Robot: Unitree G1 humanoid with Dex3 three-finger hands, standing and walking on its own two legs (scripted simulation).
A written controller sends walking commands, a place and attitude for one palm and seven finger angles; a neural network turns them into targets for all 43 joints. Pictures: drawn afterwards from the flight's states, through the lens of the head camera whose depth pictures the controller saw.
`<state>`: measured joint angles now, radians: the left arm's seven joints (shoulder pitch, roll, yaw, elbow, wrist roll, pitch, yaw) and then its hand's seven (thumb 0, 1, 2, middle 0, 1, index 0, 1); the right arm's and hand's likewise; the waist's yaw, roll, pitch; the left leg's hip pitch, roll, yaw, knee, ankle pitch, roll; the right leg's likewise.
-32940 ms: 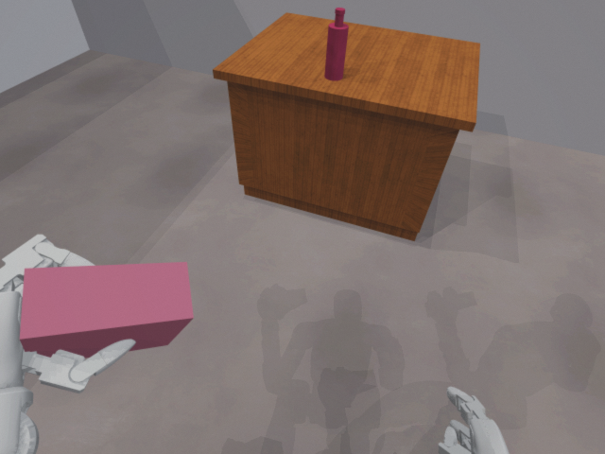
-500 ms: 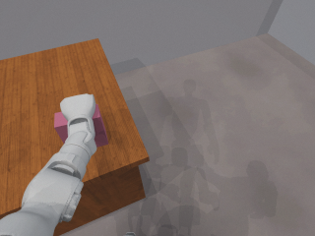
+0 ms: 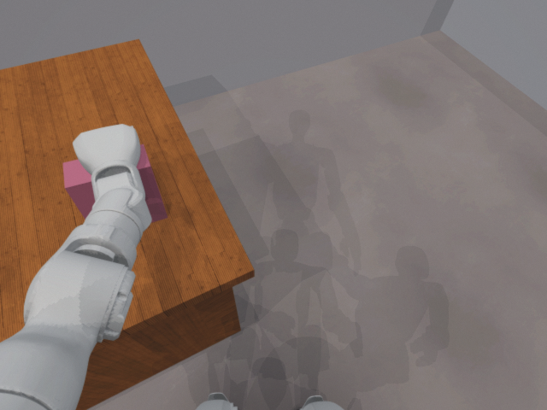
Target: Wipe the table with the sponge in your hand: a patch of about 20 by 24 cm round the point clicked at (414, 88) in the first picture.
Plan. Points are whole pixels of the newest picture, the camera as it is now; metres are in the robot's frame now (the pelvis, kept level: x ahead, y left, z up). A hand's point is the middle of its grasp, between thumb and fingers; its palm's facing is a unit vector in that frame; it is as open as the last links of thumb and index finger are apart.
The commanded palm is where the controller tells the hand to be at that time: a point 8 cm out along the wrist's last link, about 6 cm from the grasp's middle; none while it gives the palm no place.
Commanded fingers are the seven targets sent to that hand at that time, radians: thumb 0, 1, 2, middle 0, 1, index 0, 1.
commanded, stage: wipe forward along the third lane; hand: left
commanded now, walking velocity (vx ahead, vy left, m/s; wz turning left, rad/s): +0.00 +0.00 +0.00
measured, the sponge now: (124, 201) +0.46 +0.24 -0.03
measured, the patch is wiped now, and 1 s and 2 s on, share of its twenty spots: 0.80 1.00 1.00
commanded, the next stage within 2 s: wipe back along the third lane in 0.30 s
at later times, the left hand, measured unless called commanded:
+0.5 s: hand (110, 155) +0.52 +0.25 +0.03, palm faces -0.12 +0.03 -0.99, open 9.7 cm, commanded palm +0.49 +0.23 +0.06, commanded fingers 0.00 0.10 1.30 -1.20 -1.60 -1.20 -1.60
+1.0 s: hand (112, 176) +0.47 +0.24 +0.03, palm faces -0.07 +0.00 -1.00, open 9.8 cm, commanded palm +0.43 +0.21 +0.06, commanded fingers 0.00 0.10 1.30 -1.20 -1.60 -1.20 -1.60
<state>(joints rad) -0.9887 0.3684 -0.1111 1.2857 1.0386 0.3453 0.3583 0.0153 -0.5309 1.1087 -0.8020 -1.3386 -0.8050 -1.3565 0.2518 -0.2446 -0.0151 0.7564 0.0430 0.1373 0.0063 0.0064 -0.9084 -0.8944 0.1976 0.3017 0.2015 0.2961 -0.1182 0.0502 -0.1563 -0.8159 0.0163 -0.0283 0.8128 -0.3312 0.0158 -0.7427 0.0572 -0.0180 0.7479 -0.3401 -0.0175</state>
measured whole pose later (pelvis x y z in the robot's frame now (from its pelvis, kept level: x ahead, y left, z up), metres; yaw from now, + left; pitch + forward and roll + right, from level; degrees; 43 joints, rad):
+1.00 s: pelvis +0.04 +0.02 +0.01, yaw +0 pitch +17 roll -3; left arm -0.77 0.27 -0.21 1.06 1.00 0.38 0.38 -0.01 -0.46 1.09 -0.71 -1.44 -0.71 -1.46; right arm 0.21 -0.24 -0.04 0.74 0.04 0.23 0.05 0.01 -0.91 -0.89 0.20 0.30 0.20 0.30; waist -0.03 0.04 -0.19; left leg -0.66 0.00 -0.02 0.74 -0.37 0.04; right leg -0.57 0.04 0.00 0.64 -0.36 0.00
